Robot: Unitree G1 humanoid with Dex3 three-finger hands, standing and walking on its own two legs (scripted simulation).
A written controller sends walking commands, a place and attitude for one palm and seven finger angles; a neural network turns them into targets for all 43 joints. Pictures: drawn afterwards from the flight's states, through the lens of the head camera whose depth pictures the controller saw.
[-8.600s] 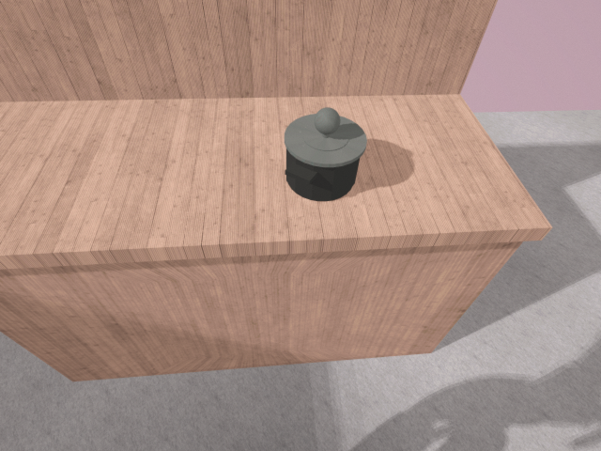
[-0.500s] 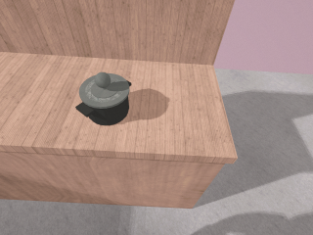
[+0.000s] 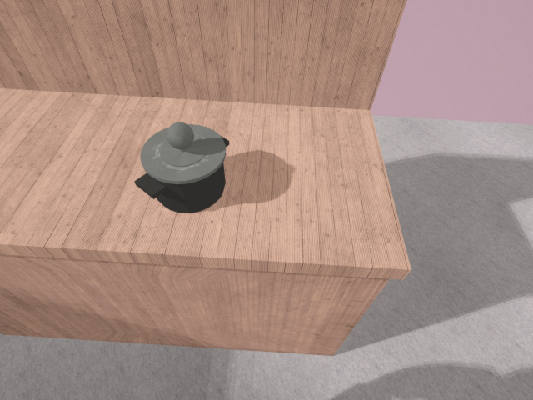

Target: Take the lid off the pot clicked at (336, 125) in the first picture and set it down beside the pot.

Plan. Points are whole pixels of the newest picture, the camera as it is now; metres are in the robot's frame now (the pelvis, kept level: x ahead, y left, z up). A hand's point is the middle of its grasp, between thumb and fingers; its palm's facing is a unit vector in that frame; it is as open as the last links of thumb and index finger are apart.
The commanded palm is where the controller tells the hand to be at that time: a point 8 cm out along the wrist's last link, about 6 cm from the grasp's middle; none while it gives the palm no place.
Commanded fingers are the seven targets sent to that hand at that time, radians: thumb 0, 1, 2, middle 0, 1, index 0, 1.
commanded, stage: shuffle to correct the standing spot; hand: left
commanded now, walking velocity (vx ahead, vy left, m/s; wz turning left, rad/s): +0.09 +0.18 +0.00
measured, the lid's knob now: (180, 135) +0.52 +0.20 +0.09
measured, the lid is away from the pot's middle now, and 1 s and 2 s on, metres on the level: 0.00 0.00 0.00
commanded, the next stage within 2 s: come to a stop and stand still in 0.24 s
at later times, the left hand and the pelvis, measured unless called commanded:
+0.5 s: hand out of the picture +0.03 +0.24 -0.19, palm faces +0.06 -0.97 -0.24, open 7.4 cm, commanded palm none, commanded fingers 0.00 0.90 0.90 -0.20 -0.30 -0.20 -0.30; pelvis +0.02 +0.05 -0.01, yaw +1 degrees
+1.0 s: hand out of the picture +0.02 +0.23 -0.18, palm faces +0.01 -0.98 -0.19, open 7.4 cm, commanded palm none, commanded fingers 0.00 0.90 0.90 -0.20 -0.30 -0.20 -0.30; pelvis +0.03 +0.06 +0.00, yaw +0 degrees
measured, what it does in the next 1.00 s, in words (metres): steps on the spot: right foot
